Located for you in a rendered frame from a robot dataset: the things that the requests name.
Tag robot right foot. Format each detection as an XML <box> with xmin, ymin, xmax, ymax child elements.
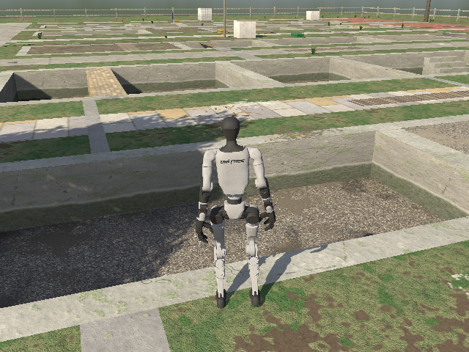
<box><xmin>249</xmin><ymin>288</ymin><xmax>260</xmax><ymax>306</ymax></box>

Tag robot right hand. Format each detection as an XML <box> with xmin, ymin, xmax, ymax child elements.
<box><xmin>259</xmin><ymin>211</ymin><xmax>276</xmax><ymax>231</ymax></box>

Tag robot left hand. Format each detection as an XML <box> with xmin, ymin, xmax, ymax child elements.
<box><xmin>196</xmin><ymin>219</ymin><xmax>213</xmax><ymax>243</ymax></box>

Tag robot right forearm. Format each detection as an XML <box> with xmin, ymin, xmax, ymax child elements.
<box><xmin>259</xmin><ymin>177</ymin><xmax>274</xmax><ymax>213</ymax></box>

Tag robot right upper arm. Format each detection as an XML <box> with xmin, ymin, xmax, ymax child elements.
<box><xmin>247</xmin><ymin>147</ymin><xmax>267</xmax><ymax>188</ymax></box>

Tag robot left upper arm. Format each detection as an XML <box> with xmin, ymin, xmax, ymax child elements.
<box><xmin>202</xmin><ymin>149</ymin><xmax>217</xmax><ymax>191</ymax></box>

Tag robot left shin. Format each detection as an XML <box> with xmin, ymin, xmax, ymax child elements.
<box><xmin>214</xmin><ymin>246</ymin><xmax>225</xmax><ymax>298</ymax></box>

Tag robot left forearm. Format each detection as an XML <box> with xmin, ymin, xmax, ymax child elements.
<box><xmin>196</xmin><ymin>181</ymin><xmax>210</xmax><ymax>221</ymax></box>

